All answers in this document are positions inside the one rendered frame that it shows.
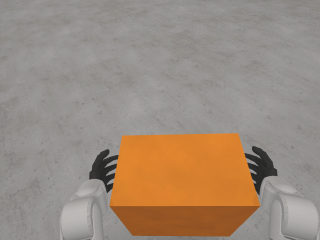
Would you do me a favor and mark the robot left hand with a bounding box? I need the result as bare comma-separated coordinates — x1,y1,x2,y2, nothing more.
89,149,119,193

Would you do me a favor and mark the left robot forearm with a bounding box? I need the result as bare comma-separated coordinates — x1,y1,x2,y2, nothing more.
59,179,108,240

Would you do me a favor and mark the carton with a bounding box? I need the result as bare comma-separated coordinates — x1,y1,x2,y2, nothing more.
109,133,260,237

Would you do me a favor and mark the robot right hand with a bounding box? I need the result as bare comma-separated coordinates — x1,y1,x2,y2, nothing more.
244,146,278,195

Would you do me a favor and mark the right robot forearm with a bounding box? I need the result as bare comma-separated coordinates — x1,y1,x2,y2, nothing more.
259,176,320,240

